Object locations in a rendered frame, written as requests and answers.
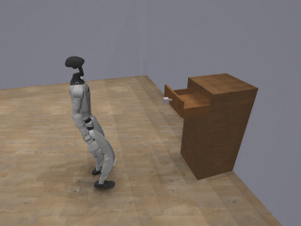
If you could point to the robot right hand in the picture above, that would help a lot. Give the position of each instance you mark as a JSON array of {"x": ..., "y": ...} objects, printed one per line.
[{"x": 94, "y": 146}]

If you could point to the drawer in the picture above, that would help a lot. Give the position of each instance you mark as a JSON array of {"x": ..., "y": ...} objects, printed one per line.
[{"x": 189, "y": 102}]

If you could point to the cabinet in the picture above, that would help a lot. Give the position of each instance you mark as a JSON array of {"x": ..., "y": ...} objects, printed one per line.
[{"x": 211, "y": 142}]

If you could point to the right robot thigh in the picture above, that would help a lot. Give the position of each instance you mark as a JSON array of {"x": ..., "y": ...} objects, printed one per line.
[{"x": 103, "y": 144}]

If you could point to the right robot forearm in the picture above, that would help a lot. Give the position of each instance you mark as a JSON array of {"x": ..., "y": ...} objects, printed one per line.
[{"x": 81, "y": 125}]

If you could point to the handle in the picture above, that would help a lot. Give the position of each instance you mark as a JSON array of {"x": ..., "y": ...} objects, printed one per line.
[{"x": 166, "y": 100}]

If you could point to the right robot shin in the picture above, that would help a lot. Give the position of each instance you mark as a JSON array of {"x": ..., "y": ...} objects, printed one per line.
[{"x": 108, "y": 165}]

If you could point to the robot right upper arm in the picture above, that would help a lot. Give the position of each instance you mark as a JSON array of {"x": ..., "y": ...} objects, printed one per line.
[{"x": 77, "y": 95}]

